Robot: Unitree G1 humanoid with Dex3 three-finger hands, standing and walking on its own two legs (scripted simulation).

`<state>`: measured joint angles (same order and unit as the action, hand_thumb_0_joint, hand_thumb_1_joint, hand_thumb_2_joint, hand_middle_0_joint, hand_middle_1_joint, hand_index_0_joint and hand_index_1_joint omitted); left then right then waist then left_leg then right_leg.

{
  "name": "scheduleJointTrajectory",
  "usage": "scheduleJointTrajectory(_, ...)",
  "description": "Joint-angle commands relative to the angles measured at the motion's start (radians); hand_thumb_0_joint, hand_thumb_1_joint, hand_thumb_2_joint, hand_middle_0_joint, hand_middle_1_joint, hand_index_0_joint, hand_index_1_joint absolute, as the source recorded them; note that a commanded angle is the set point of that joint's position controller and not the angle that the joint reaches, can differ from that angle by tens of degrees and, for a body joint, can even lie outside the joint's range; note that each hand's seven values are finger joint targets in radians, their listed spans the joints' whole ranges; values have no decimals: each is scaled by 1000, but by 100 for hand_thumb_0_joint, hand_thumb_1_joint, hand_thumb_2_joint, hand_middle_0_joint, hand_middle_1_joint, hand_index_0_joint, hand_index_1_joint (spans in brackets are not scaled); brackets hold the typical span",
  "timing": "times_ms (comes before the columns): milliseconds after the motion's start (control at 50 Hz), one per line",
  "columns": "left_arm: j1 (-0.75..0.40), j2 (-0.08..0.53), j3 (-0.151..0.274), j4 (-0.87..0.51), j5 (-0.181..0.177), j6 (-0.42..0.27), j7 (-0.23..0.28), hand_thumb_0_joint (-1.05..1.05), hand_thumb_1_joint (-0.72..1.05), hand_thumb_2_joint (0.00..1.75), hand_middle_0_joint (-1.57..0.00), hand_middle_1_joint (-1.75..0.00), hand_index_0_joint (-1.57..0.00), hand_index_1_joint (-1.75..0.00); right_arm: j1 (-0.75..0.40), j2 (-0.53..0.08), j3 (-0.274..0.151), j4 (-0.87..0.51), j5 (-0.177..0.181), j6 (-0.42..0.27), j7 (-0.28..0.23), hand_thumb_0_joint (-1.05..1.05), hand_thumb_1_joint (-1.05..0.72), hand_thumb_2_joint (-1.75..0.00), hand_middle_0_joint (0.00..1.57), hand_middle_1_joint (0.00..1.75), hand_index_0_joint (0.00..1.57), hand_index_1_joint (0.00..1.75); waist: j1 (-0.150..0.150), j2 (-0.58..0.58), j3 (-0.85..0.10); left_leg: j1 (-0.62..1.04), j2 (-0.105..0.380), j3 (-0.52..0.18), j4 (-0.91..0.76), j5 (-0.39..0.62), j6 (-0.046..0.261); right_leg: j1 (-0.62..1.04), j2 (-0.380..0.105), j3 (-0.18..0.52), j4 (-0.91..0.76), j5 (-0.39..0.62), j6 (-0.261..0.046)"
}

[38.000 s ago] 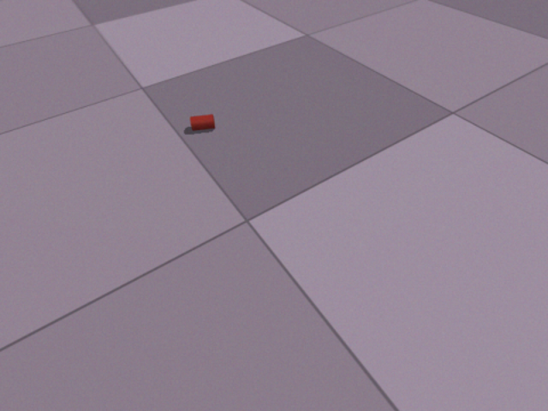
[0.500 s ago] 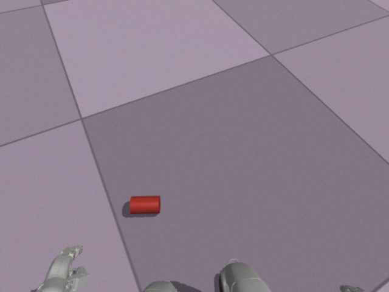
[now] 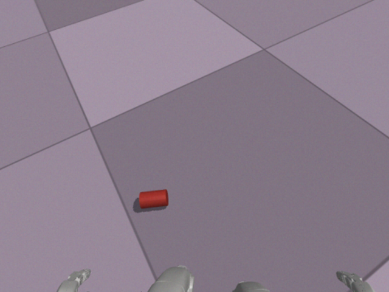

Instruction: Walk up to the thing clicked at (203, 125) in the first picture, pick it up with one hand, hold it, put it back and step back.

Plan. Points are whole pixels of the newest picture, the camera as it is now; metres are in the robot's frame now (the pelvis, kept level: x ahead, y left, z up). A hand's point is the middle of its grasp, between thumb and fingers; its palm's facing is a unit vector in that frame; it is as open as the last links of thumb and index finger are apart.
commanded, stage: step back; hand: left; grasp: from above
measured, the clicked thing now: (154, 198) +0.58 +0.30 -0.72
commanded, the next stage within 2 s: none
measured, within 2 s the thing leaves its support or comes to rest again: neither
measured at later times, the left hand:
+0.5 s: hand out of the picture -0.07 +0.29 -0.15, palm faces +0.06 -0.94 -0.35, open 7.4 cm
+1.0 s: hand out of the picture -0.22 +0.24 -0.13, palm faces +0.06 -0.90 -0.43, open 7.4 cm
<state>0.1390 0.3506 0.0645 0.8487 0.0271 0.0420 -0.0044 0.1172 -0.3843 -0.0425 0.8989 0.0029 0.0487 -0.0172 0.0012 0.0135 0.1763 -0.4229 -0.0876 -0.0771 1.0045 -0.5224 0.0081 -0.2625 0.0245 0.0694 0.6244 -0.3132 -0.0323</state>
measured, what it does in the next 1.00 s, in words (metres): walks backwards: left foot, then right foot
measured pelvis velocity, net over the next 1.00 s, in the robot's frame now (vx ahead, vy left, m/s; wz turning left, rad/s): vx -0.32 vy -0.04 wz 0.09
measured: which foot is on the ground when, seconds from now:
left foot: up 0.00-0.22, down 0.24-0.72, up 0.74-1.00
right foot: down 0.00-0.28, up 0.30-0.66, down 0.68-1.00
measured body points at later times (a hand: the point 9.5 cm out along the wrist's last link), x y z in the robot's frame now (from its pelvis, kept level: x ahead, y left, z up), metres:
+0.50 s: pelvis -0.15 +0.01 +0.01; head -0.10 +0.05 +0.45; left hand -0.07 +0.33 -0.13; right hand -0.02 -0.29 -0.09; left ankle -0.09 +0.12 -0.73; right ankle -0.19 -0.16 -0.62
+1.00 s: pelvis -0.32 -0.04 +0.00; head -0.26 -0.05 +0.44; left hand -0.22 +0.28 -0.10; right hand -0.25 -0.36 -0.13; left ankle -0.36 +0.08 -0.70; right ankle -0.26 -0.16 -0.73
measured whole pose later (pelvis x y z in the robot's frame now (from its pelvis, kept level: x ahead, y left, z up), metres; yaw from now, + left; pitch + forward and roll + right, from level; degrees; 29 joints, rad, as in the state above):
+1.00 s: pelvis -0.32 -0.04 +0.00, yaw +5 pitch -1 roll +1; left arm 0.15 0.37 0.08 0.77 0.05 0.06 0.01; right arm 0.26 -0.41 -0.04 0.90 -0.01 0.04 -0.02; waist -0.01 0.02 0.14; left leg -0.33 -0.06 -0.08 0.86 -0.48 -0.02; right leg -0.36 -0.05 -0.03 0.64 -0.26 0.00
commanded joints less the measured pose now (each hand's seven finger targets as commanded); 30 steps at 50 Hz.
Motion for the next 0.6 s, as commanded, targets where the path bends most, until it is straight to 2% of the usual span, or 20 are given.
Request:
scheduleJointTrajectory(0, -98, 232, 73, -132, 1, -29, 31, 0, 90, 90, -20, -30, -20, -30, 83, -190, -49, -44, 2, -26, -20, 0, -90, -90, 20, 30, 20, 30, -18, -152, -140, -26, -48, -75, 186, 12, -22, 14, -206, 162, -210, 491, -172)
scheduleJointTrajectory(60, -13, 228, 70, -139, 7, -25, 32, 0, 90, 90, -20, -30, -20, -30, 79, -192, -37, -64, 3, -35, -25, 0, -90, -90, 20, 30, 20, 30, 30, -151, -202, -72, -35, -42, 65, 10, -41, 185, -201, 163, -162, 541, -185)
scheduleJointTrajectory(100, 9, 222, 73, -146, 8, -19, 35, 0, 90, 90, -20, -30, -20, -30, 78, -179, -36, -78, 1, -41, -27, 0, -90, -90, 20, 30, 20, 30, 42, -181, -246, -92, 4, -15, -82, -12, -51, 300, -231, 174, -135, 590, -197)
scheduleJointTrajectory(140, 23, 234, 73, -152, 6, -13, 35, 0, 90, 90, -20, -30, -20, -30, 72, -177, -40, -87, -9, -45, -26, 0, -90, -90, 20, 30, 20, 30, 44, -218, -265, -29, 43, 13, -221, -8, -38, 288, -252, 183, -114, 599, -192)
scheduleJointTrajectory(160, -2, 243, 73, -162, 4, -8, 34, 0, 90, 90, -20, -30, -20, -30, 108, -176, -42, -78, -11, -47, -24, 0, -90, -90, 20, 30, 20, 30, 25, -242, -277, 24, 69, 15, -332, 30, -24, 274, -254, 190, -94, 571, -180)
scheduleJointTrajectory(180, -29, 253, 71, -170, -2, -3, 31, 0, 90, 90, -20, -30, -20, -30, 142, -176, -47, -64, -16, -50, -21, 0, -90, -90, 20, 30, 20, 30, 1, -224, -284, 97, 69, 36, -443, 128, -12, 230, -237, 162, -56, 535, -157)
scheduleJointTrajectory(200, -56, 258, 68, -177, -9, 4, 27, 0, 90, 90, -20, -30, -20, -30, 177, -174, -54, -48, -25, -52, -18, 0, -90, -90, 20, 30, 20, 30, -26, -197, -280, 182, 64, 61, -585, 282, -2, 162, -216, 136, -13, 470, -123)
scheduleJointTrajectory(220, -46, 236, 59, -178, -13, 13, 21, 0, 90, 90, -20, -30, -20, -30, 168, -185, -62, -49, -33, -56, -17, 0, -90, -90, 20, 30, 20, 30, -19, -144, -256, 241, 79, 24, -630, 392, 6, 68, -172, 120, 6, 333, -77)
scheduleJointTrajectory(240, -21, 200, 50, -185, -14, 15, 18, 0, 90, 90, -20, -30, -20, -30, 147, -257, -81, -62, -50, -58, -15, 0, -90, -90, 20, 30, 20, 30, -7, 53, -256, 323, 250, -215, -660, 462, 60, -105, -74, 58, 121, 107, -23)
scheduleJointTrajectory(260, -34, 193, 54, -182, -13, 14, 24, 0, 90, 90, -20, -30, -20, -30, 82, -338, -91, -82, -58, -56, -7, 0, -90, -90, 20, 30, 20, 30, 7, 207, -202, 298, 410, -408, -694, 536, 155, -266, 81, -4, 290, -259, 8)
scheduleJointTrajectory(280, -73, 237, 74, -175, 1, 15, 40, 0, 90, 90, -20, -30, -20, -30, 71, -377, -100, -101, -48, -55, -6, 0, -90, -90, 20, 30, 20, 30, -51, 221, -181, 89, 509, -474, -709, 522, 265, -160, 70, 96, 481, -362, 21)
scheduleJointTrajectory(300, -61, 255, 79, -158, 1, 17, 39, 0, 90, 90, -20, -30, -20, -30, 22, -351, -99, -106, -45, -60, -13, 0, -90, -90, 20, 30, 20, 30, -29, 199, -137, 30, 513, -460, -724, 480, 294, -147, 58, 134, 606, -303, 16)
scheduleJointTrajectory(320, -63, 246, 81, -144, -1, 19, 33, 0, 90, 90, -20, -30, -20, -30, 6, -302, -84, -111, -49, -61, -15, 0, -90, -90, 20, 30, 20, 30, -19, 134, -125, 32, 431, -327, -699, 531, 251, -151, 79, 151, 641, -254, 12)
scheduleJointTrajectory(340, 2, 227, 78, -121, -15, 19, 29, 0, 90, 90, -20, -30, -20, -30, -56, -262, -69, -123, -54, -63, -16, 0, -90, -90, 20, 30, 20, 30, 33, 115, -131, 97, 351, -215, -667, 592, 202, -205, 100, 165, 682, -203, 12)
scheduleJointTrajectory(360, 49, 228, 79, -106, -19, 20, 26, 0, 90, 90, -20, -30, -20, -30, -65, -240, -67, -129, -48, -65, -18, 0, -90, -90, 20, 30, 20, 30, 56, 108, -135, 145, 312, -157, -644, 602, 173, -241, 106, 159, 698, -161, 12)
scheduleJointTrajectory(400, 71, 230, 86, -100, -11, 18, 21, 0, 90, 90, -20, -30, -20, -30, -9, -224, -69, -123, -36, -65, -17, 0, -90, -90, 20, 30, 20, 30, 33, 92, -166, 238, 303, -155, -617, 617, 178, -259, 110, 141, 706, -140, 40)
scheduleJointTrajectory(460, 68, 210, 78, -115, -2, 8, 24, 0, 90, 90, -20, -30, -20, -30, 59, -218, -75, -120, -25, -61, -22, 0, -90, -90, 20, 30, 20, 30, -12, 109, -211, 407, 324, -155, -572, 669, 212, -297, 82, 123, 564, -163, 76)
scheduleJointTrajectory(500, 54, 211, 74, -116, -2, 6, 21, 0, 90, 90, -20, -30, -20, -30, 66, -232, -80, -127, -26, -56, -21, 0, -90, -90, 20, 30, 20, 30, -34, 129, -219, 395, 327, -144, -581, 607, 230, -245, 62, 91, 462, -184, 87)
scheduleJointTrajectory(540, 71, 209, 68, -111, -4, 7, 17, 0, 90, 90, -20, -30, -20, -30, 40, -258, -89, -138, -31, -50, -21, 0, -90, -90, 20, 30, 20, 30, -31, 182, -233, 365, 363, -163, -586, 544, 239, -172, 15, 67, 320, -207, 82)
scheduleJointTrajectory(580, 105, 210, 68, -90, -5, 2, 12, 0, 90, 90, -20, -30, -20, -30, 21, -267, -89, -146, -38, -41, -16, 0, -90, -90, 20, 30, 20, 30, -20, 206, -252, 315, 348, -142, -574, 485, 209, -81, -16, 16, 150, -187, 64)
